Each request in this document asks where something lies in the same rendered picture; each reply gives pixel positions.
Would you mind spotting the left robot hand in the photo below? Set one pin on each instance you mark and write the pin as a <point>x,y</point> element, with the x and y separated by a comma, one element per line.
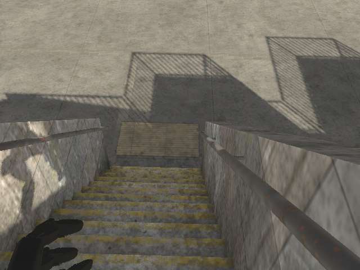
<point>30,254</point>

